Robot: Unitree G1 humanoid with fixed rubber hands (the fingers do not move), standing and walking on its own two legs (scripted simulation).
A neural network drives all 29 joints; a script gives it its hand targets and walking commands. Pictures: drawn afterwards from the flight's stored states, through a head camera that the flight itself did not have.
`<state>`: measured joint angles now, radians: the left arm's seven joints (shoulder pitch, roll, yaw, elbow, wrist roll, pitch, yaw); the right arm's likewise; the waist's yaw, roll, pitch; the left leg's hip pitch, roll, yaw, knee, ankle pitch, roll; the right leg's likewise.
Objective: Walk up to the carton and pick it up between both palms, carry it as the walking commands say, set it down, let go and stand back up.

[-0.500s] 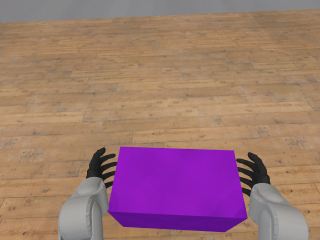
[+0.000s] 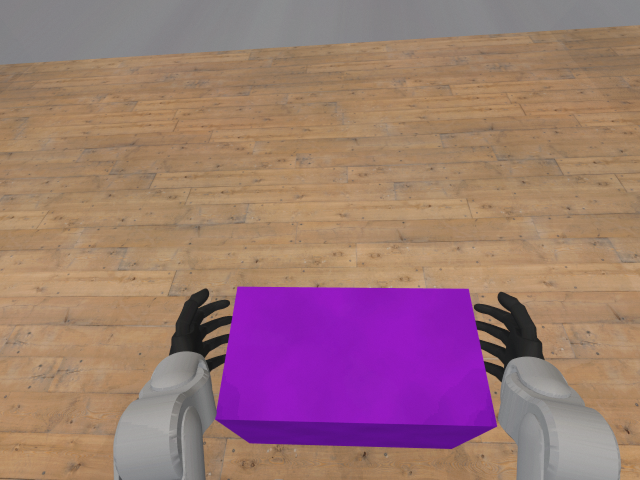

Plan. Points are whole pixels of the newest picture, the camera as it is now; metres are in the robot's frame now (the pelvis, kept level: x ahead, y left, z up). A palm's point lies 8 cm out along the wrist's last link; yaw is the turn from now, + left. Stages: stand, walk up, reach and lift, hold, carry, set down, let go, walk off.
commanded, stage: carry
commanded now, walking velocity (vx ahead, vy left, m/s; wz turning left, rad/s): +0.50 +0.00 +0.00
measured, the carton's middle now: (350, 372) +0.27 +0.00 -0.01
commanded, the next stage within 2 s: none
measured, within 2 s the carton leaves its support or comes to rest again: neither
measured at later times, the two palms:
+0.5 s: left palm (233, 169) +0.57 +0.19 +0.08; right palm (451, 181) +0.53 -0.15 +0.07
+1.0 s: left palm (267, 73) +0.87 +0.17 +0.09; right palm (432, 72) +0.86 -0.17 +0.07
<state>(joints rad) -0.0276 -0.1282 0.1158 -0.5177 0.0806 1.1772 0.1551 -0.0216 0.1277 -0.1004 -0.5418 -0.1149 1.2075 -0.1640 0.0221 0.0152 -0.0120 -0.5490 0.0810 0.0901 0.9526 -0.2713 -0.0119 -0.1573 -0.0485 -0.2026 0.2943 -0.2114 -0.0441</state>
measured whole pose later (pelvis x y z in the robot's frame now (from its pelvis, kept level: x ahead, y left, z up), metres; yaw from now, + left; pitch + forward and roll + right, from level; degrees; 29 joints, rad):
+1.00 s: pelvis +0.62 +0.01 -0.01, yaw -1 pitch +3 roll +1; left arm -0.02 -0.13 0.10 -0.57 0.07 1.19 0.16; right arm 0.01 0.13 -0.10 -0.61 -0.11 1.21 -0.17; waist 0.02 0.02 -0.02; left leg -0.56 0.08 0.16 0.57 -0.04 -0.01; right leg 0.01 -0.05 -0.19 0.25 -0.31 0.00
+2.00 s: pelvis +0.92 -0.01 +0.02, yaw -2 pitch +6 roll +3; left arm -0.08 -0.13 0.15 -0.01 0.16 0.79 0.11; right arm -0.04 0.13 -0.18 -0.03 -0.17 0.80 -0.10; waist 0.01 -0.05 -0.09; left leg -0.22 0.03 0.23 0.52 -0.03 0.03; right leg -0.11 -0.08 -0.14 0.54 -0.14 0.02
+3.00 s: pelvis +1.06 -0.08 -0.02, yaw -1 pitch +2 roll +0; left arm -0.11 -0.13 0.15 -0.02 0.12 0.79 0.12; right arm -0.06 0.13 -0.19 -0.08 -0.14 0.81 -0.12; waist 0.01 0.01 -0.07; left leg -0.12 0.05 0.09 0.51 -0.42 -0.02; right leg -0.30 0.03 -0.18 0.54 -0.28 -0.10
